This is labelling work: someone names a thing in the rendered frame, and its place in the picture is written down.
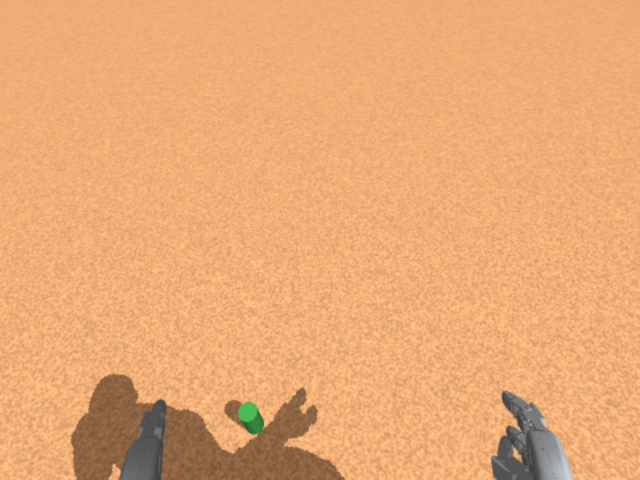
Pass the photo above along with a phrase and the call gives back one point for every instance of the can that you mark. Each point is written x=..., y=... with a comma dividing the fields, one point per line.
x=251, y=417

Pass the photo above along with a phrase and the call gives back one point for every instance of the left robot hand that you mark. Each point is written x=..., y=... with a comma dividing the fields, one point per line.
x=143, y=460

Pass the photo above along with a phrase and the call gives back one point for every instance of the right robot hand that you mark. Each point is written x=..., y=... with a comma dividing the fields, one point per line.
x=542, y=453

